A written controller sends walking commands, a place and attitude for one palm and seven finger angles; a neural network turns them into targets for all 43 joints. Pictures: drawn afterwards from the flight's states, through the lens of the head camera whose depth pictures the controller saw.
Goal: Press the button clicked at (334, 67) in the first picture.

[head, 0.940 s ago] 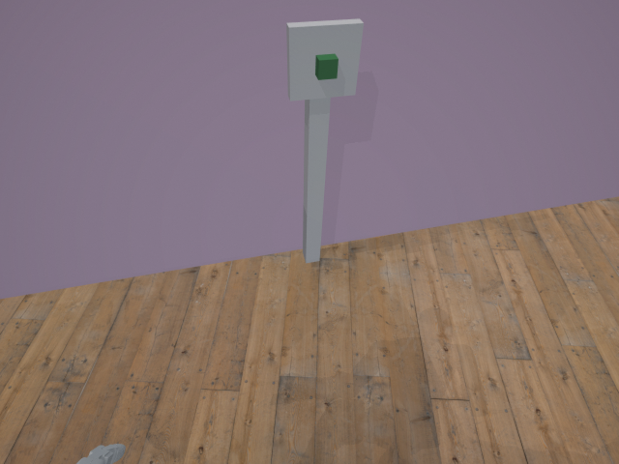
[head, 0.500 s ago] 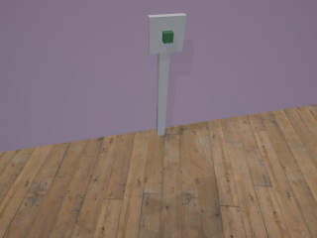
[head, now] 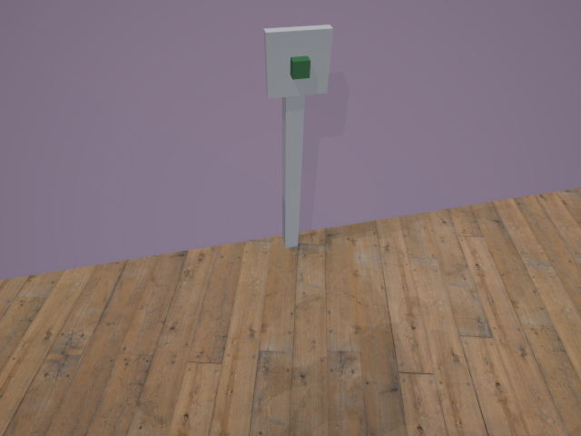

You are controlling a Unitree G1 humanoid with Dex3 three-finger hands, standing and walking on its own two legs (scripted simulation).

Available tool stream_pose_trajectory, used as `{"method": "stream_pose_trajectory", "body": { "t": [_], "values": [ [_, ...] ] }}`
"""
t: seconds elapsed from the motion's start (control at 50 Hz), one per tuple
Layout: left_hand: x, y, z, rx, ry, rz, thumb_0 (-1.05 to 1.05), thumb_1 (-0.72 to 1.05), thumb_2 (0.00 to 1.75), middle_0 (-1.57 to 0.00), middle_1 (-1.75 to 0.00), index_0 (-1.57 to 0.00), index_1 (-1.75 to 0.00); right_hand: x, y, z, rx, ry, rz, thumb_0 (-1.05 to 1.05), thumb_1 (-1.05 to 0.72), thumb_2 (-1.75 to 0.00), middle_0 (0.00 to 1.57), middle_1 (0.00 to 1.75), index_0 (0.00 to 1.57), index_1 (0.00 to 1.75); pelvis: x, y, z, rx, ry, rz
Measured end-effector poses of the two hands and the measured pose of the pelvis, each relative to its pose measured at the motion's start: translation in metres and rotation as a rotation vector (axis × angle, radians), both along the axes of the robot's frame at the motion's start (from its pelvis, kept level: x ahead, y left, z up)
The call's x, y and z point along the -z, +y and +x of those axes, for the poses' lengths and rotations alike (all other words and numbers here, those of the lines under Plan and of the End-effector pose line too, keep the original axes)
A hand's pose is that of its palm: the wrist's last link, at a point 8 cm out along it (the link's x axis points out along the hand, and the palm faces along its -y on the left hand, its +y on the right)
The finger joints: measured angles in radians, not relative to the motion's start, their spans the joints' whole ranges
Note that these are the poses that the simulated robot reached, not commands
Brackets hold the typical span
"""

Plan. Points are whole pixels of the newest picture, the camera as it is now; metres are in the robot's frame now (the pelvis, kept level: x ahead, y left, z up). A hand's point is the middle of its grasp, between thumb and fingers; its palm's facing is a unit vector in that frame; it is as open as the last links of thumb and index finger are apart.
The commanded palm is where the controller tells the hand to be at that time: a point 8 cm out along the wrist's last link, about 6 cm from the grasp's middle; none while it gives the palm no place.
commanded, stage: stand and wait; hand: left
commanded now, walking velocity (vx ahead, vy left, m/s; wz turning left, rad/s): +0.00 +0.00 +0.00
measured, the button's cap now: (299, 67) +1.00 +0.03 +0.06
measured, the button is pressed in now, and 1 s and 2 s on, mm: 0 0 0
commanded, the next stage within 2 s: look at it before walking up in 0.02 s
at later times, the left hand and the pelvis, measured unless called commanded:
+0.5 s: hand out of the picture +0.08 +0.25 -0.16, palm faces -0.02 -0.94 -0.33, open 7.4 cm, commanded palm none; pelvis +0.01 +0.00 +0.00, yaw +0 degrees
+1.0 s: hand out of the picture +0.07 +0.22 -0.17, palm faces -0.09 -0.95 -0.28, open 7.4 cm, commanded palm none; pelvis +0.00 +0.00 -0.01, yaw -6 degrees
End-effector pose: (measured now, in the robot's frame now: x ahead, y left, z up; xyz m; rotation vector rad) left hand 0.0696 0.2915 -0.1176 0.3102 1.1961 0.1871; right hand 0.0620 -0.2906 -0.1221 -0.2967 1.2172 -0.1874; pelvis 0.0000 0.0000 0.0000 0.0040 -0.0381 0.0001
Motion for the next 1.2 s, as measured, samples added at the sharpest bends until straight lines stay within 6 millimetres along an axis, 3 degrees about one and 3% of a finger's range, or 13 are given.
{"method": "stream_pose_trajectory", "body": {
  "t": [0.82,0.92,1.02,1.14,1.2],
  "values": [
    [0.003,0.006,0.002,-0.014,0.023,0.000,0.01,0.91,0.90,-0.20,-0.30,-0.20,-0.30,-0.006,0.005,0.026,-0.008,-0.039,-0.015,0.00,-0.91,-0.90,0.20,0.30,0.21,0.30,-0.001,0.004,0.009,0.019,0.005,-0.002],
    [0.013,-0.006,-0.001,0.012,0.065,-0.020,0.01,0.91,0.90,-0.20,-0.30,-0.20,-0.30,0.003,0.016,0.013,0.045,-0.052,0.009,0.00,-0.91,-0.90,0.20,0.30,0.21,0.30,0.004,0.004,0.004,0.066,0.011,0.004],
    [0.025,-0.027,-0.004,0.053,0.098,-0.052,0.01,0.91,0.90,-0.20,-0.30,-0.20,-0.30,0.019,0.024,-0.015,0.109,-0.029,0.058,0.00,-0.91,-0.90,0.20,0.30,0.21,0.30,0.013,-0.001,-0.004,0.117,0.013,0.027],
    [0.031,-0.060,-0.008,0.097,0.101,-0.052,0.01,0.91,0.90,-0.20,-0.30,-0.20,-0.30,0.048,0.015,-0.049,0.199,0.000,0.116,0.00,-0.90,-0.90,0.20,0.30,0.21,0.30,0.027,-0.020,-0.011,0.184,0.004,0.027],
    [0.025,-0.073,-0.014,0.096,0.094,-0.052,0.01,0.91,0.90,-0.20,-0.30,-0.20,-0.30,0.046,0.009,-0.061,0.229,0.026,0.123,0.00,-0.91,-0.90,0.20,0.30,0.21,0.30,0.022,-0.027,-0.015,0.190,0.008,0.026]
  ]
}}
